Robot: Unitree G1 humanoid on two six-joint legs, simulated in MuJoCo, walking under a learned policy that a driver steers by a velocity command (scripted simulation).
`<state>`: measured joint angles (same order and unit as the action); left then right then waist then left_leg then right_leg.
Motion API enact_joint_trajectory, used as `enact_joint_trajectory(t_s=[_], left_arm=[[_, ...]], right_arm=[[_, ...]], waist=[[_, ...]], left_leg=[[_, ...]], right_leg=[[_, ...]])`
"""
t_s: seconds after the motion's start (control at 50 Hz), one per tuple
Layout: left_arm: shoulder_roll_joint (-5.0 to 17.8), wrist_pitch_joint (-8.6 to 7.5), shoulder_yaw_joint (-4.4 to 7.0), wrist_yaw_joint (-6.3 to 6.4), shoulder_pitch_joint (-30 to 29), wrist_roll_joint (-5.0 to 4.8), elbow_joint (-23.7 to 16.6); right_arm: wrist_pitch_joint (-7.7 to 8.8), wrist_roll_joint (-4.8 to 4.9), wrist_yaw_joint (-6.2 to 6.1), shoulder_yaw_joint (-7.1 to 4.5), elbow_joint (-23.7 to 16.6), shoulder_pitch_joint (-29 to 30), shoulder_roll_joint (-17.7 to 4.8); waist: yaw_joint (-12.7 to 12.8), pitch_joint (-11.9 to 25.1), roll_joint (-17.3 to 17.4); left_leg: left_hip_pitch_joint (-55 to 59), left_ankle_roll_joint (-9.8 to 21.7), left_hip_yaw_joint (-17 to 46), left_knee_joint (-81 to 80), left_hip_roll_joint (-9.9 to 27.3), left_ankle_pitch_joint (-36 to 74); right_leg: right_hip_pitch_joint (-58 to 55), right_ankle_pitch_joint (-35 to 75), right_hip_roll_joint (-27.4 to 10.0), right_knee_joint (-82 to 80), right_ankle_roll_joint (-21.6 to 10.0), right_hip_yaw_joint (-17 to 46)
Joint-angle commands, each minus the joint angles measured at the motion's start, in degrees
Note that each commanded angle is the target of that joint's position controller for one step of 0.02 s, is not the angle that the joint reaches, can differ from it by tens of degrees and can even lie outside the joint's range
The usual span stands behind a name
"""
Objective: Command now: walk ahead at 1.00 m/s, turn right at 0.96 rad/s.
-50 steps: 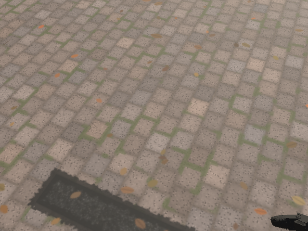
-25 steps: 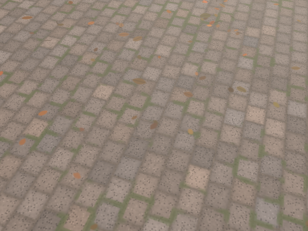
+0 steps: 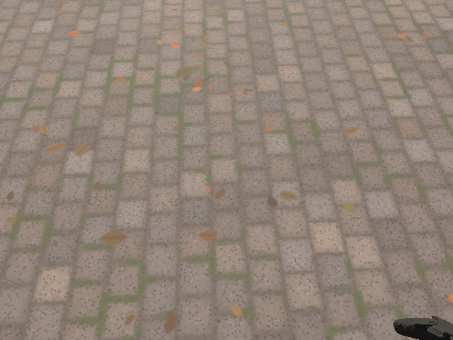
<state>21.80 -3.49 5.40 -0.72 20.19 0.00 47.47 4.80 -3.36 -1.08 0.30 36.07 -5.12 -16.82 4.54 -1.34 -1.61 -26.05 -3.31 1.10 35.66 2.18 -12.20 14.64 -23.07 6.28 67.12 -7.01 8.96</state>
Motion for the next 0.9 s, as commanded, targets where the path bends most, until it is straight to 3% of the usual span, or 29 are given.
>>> enact_joint_trajectory(t_s=[0.02, 0.04, 0.08, 0.12, 0.18, 0.24, 0.28, 0.32, 0.34, 0.36, 0.38, 0.4, 0.42, 0.44, 0.46, 0.5, 0.54, 0.6, 0.64, 0.68, 0.72, 0.76, 0.78, 0.8, 0.82, 0.84, 0.86, 0.88, 0.9], left_arm=[[1.3, 0.22, -1.18, -1.15, -7.43, 1.51, -7.5], [0.03, 0.85, -1.4, -2.12, -9.64, 2.23, -8.95], [-2.72, 2.31, -2.42, -3.26, -12.2, 2.25, -10.95], [-3.35, 3.02, -3.24, -3.77, -15.11, 2.12, -13.8], [-2.58, 3.26, -4.0, -4.5, -20.41, 1.85, -16.96], [-3.23, 3.16, -5.02, -5.63, -26.68, 1.83, -18.45], [-2.6, 3.0, -4.94, -5.47, -25.94, 1.82, -17.42], [-0.15, 2.59, -4.0, -4.55, -15.84, 2.59, -14.03], [1.64, 2.12, -2.88, -3.81, -4.34, 2.98, -10.03], [3.38, 1.53, -1.53, -2.27, 4.58, 3.0, -5.99], [7.91, 1.9, 0.14, -0.54, 0.91, 1.51, -5.65], [12.49, 2.39, 1.39, -0.25, 1.29, 2.52, -8.66], [9.38, 2.89, 1.21, 0.79, 1.83, 1.52, -10.05], [7.42, 0.9, 0.68, -0.42, -4.93, -0.6, -12.11], [4.4, -0.33, -0.09, -0.68, -10.82, -1.66, -11.86], [1.98, -1.45, -0.97, -0.66, -14.65, -0.67, -12.19], [0.07, -1.83, -1.49, -0.41, -14.47, -0.96, -10.43], [0.32, -0.83, -1.28, 1.3, -12.21, -0.64, -8.15], [-0.27, 0.41, -1.33, 2.22, -8.23, -1.13, -6.41], [-0.42, 1.34, -1.44, 2.62, -5.32, -1.34, -4.78], [-0.42, 1.83, -1.43, 2.65, -5.02, -0.81, -4.2], [-0.53, 1.87, -1.5, 2.33, -6.96, -0.41, -4.32], [-0.69, 1.65, -1.52, 2.15, -7.42, -0.31, -4.6], [-2.04, 0.98, -1.91, 1.8, -3.92, 0.74, -5.2], [-3.78, 0.71, -2.69, 1.41, 4.41, -0.04, -2.52], [0.59, 1.38, -1.96, 0.73, 3.67, -1.13, -1.86], [2.21, 2.67, -1.25, 0.81, -1.14, -1.83, -2.91], [1.27, 4.23, -1.31, 1.38, -4.76, -1.56, -3.51], [0.18, 5.77, -1.29, 1.98, -5.75, -1.11, -3.59]], right_arm=[[-0.53, -0.2, -0.02, -3.59, 0.68, -12.04, -6.36], [-0.26, 0.06, -0.12, -3.19, 3.09, -14.46, -5.31], [0.72, 1.22, 0.58, -2.45, 7.11, -18.47, -2.0], [1.77, 1.88, 1.34, -2.57, 8.21, -18.31, -2.29], [2.76, 1.6, 1.15, -2.8, 9.13, -16.25, -3.95], [2.74, 1.34, 0.63, -3.18, 11.12, -19.49, -6.21], [2.21, 1.37, -0.14, -3.69, 11.61, -22.24, -8.92], [0.73, 1.57, -1.28, -4.47, 11.44, -21.84, -12.11], [0.08, 1.8, -1.48, -4.58, 10.6, -19.78, -12.96], [-0.15, 2.06, -0.76, -4.41, 10.02, -18.57, -11.94], [-0.23, 1.46, 0.04, -3.91, 8.32, -19.87, -7.18], [-0.32, 4.27, -0.32, -2.8, 3.43, -25.94, -6.08], [0.02, 3.6, -0.72, -2.81, 2.99, -18.66, -8.5], [2.55, 5.76, -1.06, -3.48, 0.29, -16.02, -9.52], [2.59, 5.71, -1.86, -3.86, 1.64, -14.89, -9.11], [0.76, 5.01, -2.11, -4.77, 3.14, -17.24, -9.11], [0.03, 3.71, -1.97, -4.44, 2.34, -15.9, -5.88], [0.52, 2.37, -1.32, -3.08, 0.72, -10.5, -0.89], [0.92, 2.6, -0.26, -2.78, 0.35, -6.0, -0.34], [1.14, 3.11, 0.82, -2.88, -1.1, -1.36, -1.17], [1.43, 2.86, 1.64, -3.45, -1.97, 0.37, -3.05], [1.92, 1.99, 2.04, -4.5, -0.7, -3.64, -5.04], [2.34, 1.38, 1.92, -4.86, 0.25, -6.8, -6.02], [2.67, 0.14, 1.56, -5.25, -0.03, -9.27, -9.15], [1.87, -0.42, 1.45, -4.25, 0.47, -12.24, -6.0], [0.9, 1.19, 1.51, -3.8, 1.19, -14.67, -3.33], [0.05, 2.39, 1.47, -3.92, 0.8, -10.9, -3.83], [-0.92, 2.76, 1.24, -3.62, 0.57, -6.82, -3.19], [-1.79, 2.76, 1.1, -3.13, 0.29, -2.72, -2.49]], waist=[[-8.19, 5.42, 4.89], [-7.62, 3.34, 5.97], [-6.79, 1.22, 7.6], [-5.3, 0.28, 7.43], [-3.53, -3.26, 6.3], [-4.65, -7.22, 3.95], [-3.75, -4.57, 5.58], [2.35, 1.28, 7.49], [7.12, 5.72, 7.64], [9.73, 8.61, 4.68], [3.2, 8.62, -8.58], [0.4, 26.08, -8.04], [3.18, 25.83, 3.64], [0.22, 18.47, 5.75], [-3.92, 11.45, 10.99], [-8.19, 3.49, 9.45], [-8.88, 0.88, 5.92], [-6.64, 3.59, 1.5], [-3.23, 6.06, 0.32], [-1.21, 5.65, -1.3], [-1.31, 4.86, -3.02], [-4.69, 5.75, -2.79], [-6.46, 7.28, -1.65], [-5.47, 12.81, 5.16], [-5.67, 22.44, 14.99], [-7.79, 27.09, 11.5], [-7.58, 21.64, 6.4], [-6.49, 15.4, 3.24], [-4.67, 9.79, 2.85]], left_leg=[[30.07, 8.77, 24.97, -21.17, 17.79, -19.21], [27.36, 7.9, 18.08, -21.38, 15.66, -11.68], [26.0, 5.88, 9.01, -21.81, 13.36, 0.84], [24.07, 5.63, 2.64, -23.11, 13.7, 12.53], [20.51, 4.96, -7.06, -27.1, 11.64, 19.48], [21.3, 3.19, -14.6, -29.06, 9.64, 32.27], [25.63, 1.97, -17.23, -22.61, 9.6, 60.23], [26.48, 1.91, -16.45, -6.69, 11.78, 75.11], [21.91, 2.69, -14.7, 7.0, 12.87, 73.99], [13.38, 2.81, -15.32, 24.41, 10.05, 52.7], [-4.17, 1.59, -14.52, 47.48, -1.18, -15.19], [-16.75, 0.59, -2.67, 64.46, -1.65, -21.63], [-17.81, 0.68, 0.9, 62.31, 0.14, -13.08], [-17.57, 0.4, 5.73, 57.0, -0.15, -15.26], [-16.43, -0.16, 5.03, 50.8, 3.47, -12.54], [-8.71, -1.4, 4.44, 44.63, 5.81, -11.32], [-4.41, -1.65, 2.45, 32.85, 5.72, -9.14], [-1.04, -1.12, -1.61, 15.75, 1.77, 5.14], [1.01, -0.76, -2.42, 5.65, -0.79, 17.36], [0.83, 0.0, -1.65, -0.59, -1.83, 21.37], [0.08, 1.78, -0.52, -4.29, -1.98, 18.81], [3.82, 4.69, -0.78, -8.68, -2.54, 18.28], [10.27, 6.33, -0.62, -11.68, -1.63, 30.3], [25.11, 11.62, 7.29, -5.63, 7.03, 58.0], [38.81, 24.03, 22.19, -4.09, 21.15, 72.4], [39.67, 25.52, 27.8, -6.27, 22.34, 61.78], [34.68, 23.03, 26.26, -8.45, 20.08, 45.86], [26.82, 20.37, 23.21, -11.53, 17.29, 30.81], [17.68, 18.14, 20.39, -15.01, 15.0, 17.58]], right_leg=[[31.78, 7.25, -8.11, 11.45, 0.85, -4.36], [31.54, 7.49, -9.56, 10.19, 1.15, -4.08], [33.09, 8.68, -11.21, 10.34, 1.25, -4.89], [34.09, 11.71, -11.61, 8.49, 1.34, -6.17], [32.03, 19.38, -11.23, -1.23, 1.27, -9.06], [25.59, 22.12, -8.81, -16.28, -1.01, -16.61], [17.63, 20.42, -3.87, -20.8, -3.07, -21.39], [4.59, 16.74, 0.08, -24.04, -4.75, -20.36], [-8.41, 17.63, 0.94, -27.57, -6.42, -16.67], [-22.22, 24.63, -0.66, -35.81, -7.87, -11.64], [-33.87, 48.06, -11.98, -31.91, -7.75, 1.32], [-49.76, 69.68, -28.49, -31.52, -21.88, 24.75], [-42.83, 63.18, -26.16, -38.05, -20.35, 24.32], [-32.79, 47.83, -24.29, -45.15, -20.22, 25.24], [-21.85, 40.44, -21.98, -47.82, -16.75, 20.55], [-4.4, 47.08, -19.61, -49.67, -14.26, 13.1], [5.45, 51.92, -14.7, -50.38, -11.57, 5.33], [5.81, 58.18, -7.86, -48.18, -7.2, -4.02], [1.36, 52.69, -6.87, -46.86, -4.55, -5.23], [-2.41, 46.82, -8.62, -45.72, -3.42, -2.83], [-6.14, 44.16, -11.2, -42.72, -3.08, 0.43], [-8.78, 46.42, -12.09, -35.85, -1.87, 2.18], [-7.7, 45.91, -9.58, -30.14, 0.01, 0.9], [1.32, 30.43, -5.28, -19.23, 3.29, 0.16], [12.04, -9.56, -0.21, -1.51, 8.48, -0.31], [14.11, -18.5, -1.06, 3.04, 9.04, 3.08], [16.78, -15.51, -3.27, 6.2, 10.11, 3.09], [17.84, -12.8, -5.06, 5.05, 10.78, 0.22], [16.29, -10.91, -6.72, 0.35, 11.05, -1.31]])
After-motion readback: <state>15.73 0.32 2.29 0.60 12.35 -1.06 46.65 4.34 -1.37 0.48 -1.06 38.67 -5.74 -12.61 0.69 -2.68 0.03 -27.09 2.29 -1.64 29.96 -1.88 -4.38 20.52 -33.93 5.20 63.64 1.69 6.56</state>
